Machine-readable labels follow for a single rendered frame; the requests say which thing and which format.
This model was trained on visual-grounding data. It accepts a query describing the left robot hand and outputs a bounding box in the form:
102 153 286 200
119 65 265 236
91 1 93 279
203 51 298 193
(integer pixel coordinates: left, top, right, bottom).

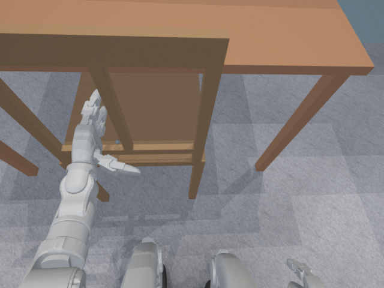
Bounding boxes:
71 89 141 176

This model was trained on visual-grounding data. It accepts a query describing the robot left thigh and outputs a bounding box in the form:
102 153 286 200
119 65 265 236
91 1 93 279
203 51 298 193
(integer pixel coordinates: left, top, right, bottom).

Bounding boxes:
120 242 163 288

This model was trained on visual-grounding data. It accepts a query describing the robot right thigh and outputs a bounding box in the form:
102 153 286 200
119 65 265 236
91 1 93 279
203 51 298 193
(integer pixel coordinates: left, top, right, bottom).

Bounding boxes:
209 253 258 288

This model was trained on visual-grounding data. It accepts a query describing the right robot hand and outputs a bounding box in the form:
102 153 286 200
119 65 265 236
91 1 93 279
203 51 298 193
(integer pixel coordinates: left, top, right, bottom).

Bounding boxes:
287 259 325 288

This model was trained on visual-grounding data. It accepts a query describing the robot thigh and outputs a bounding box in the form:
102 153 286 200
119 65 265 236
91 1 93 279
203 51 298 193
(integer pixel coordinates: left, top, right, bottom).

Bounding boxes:
209 253 258 288
120 242 163 288

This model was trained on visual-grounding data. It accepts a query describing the chair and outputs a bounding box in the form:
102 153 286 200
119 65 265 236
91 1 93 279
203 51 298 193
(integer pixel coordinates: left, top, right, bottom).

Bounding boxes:
0 23 230 202

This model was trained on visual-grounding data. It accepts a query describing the left robot forearm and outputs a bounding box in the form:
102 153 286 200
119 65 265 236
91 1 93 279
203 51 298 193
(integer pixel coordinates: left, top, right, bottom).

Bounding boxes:
18 162 99 288

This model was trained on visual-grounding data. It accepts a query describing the table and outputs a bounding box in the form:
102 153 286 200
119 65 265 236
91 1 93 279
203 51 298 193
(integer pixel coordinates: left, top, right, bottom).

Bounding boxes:
0 0 375 176

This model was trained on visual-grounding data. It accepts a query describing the left robot upper arm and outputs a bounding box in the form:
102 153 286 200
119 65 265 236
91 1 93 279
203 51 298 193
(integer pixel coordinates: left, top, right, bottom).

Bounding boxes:
21 266 86 288

